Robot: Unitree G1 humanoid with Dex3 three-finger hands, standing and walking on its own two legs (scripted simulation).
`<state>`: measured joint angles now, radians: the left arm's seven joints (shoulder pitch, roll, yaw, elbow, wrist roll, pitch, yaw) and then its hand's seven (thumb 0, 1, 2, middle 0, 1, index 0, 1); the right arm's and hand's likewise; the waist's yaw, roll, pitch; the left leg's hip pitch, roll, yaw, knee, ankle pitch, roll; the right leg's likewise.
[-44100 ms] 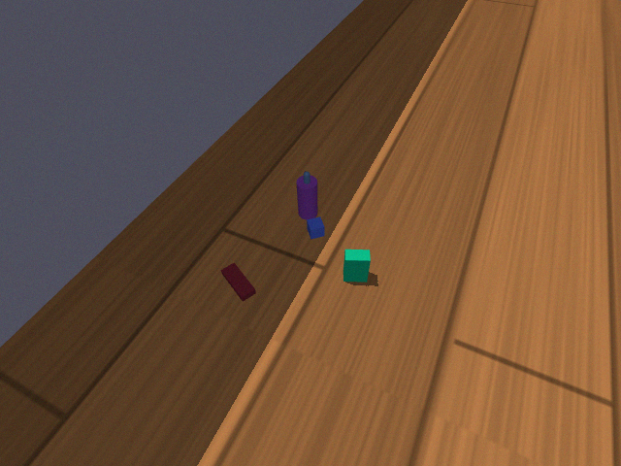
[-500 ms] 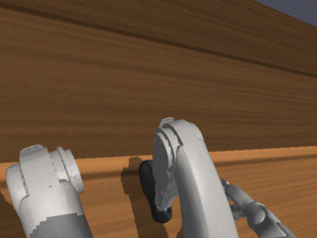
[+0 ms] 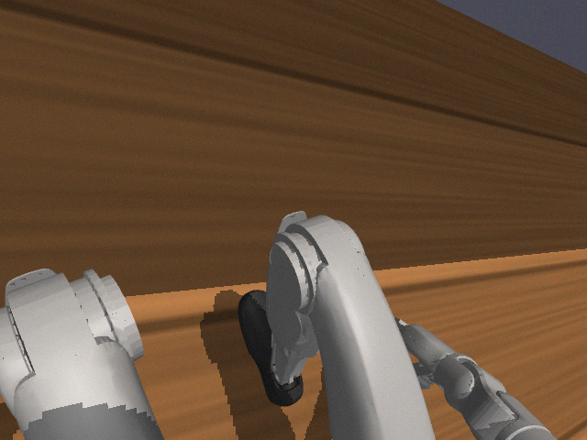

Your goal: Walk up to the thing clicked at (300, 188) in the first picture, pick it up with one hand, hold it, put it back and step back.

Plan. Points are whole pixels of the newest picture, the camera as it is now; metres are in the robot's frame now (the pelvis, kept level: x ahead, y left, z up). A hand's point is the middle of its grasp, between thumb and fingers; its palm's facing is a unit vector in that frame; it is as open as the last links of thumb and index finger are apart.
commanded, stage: lower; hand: left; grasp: from the side
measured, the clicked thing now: out of the picture +0.44 +0.36 -0.16
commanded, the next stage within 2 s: loosen in 0.20 s
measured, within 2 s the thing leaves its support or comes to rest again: rests again in 1.34 s
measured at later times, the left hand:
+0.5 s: hand out of the picture +0.43 +0.37 -0.16, palm faces +0.59 -0.80 -0.03, open 11.6 cm
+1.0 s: hand out of the picture +0.44 +0.37 -0.15, palm faces +0.58 -0.81 +0.00, open 15.9 cm
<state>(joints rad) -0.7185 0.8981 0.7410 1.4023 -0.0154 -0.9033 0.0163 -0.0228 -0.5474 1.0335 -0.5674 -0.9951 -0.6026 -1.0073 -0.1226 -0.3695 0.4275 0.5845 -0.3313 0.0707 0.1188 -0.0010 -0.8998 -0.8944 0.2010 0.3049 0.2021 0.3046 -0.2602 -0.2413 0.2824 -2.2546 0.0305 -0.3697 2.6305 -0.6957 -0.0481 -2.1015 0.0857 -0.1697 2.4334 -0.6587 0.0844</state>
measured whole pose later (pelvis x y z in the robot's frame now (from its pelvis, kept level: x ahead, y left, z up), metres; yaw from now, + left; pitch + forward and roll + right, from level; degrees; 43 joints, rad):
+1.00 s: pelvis -0.01 +0.01 +0.00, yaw -2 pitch +14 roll -17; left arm -0.74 0.94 0.69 1.45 -0.06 -0.97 0.01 -0.01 -0.55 0.21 -0.31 -0.31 -0.33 -0.29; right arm -0.15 -0.36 0.49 0.54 -0.34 0.09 0.12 0.00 -0.89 -0.89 0.20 0.31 0.20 0.31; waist -0.25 -0.26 0.29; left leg -2.24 0.05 -0.39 2.65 -0.70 -0.02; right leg -2.08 0.10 -0.19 2.41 -0.64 0.08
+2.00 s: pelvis +0.00 -0.01 +0.12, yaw +8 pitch +32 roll -7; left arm -0.27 0.64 0.50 0.60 0.05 -0.09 0.00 -0.01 -0.52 0.06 -0.06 -0.06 -0.06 -0.06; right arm 0.06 -0.28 0.02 0.59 0.01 0.17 0.05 0.00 -0.90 -0.90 0.20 0.31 0.20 0.31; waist -0.04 -0.01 -0.11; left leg -2.09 0.07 -0.12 2.16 -0.64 -0.01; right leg -2.00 0.00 -0.03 2.09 -0.66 0.05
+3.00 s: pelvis +0.09 +0.01 +0.43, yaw +15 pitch +8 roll -2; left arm 0.49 0.20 -0.01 -0.04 -0.02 0.29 0.16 0.00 -0.54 0.05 -0.06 -0.06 -0.05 -0.05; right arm 0.27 -0.19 0.04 0.47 0.01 -0.09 -0.18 0.01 -0.89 -0.90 0.20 0.31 0.20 0.31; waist -0.03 0.04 -0.12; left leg -0.67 0.07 -0.03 1.00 -0.48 -0.02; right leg -0.60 -0.03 -0.05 0.94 -0.48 0.03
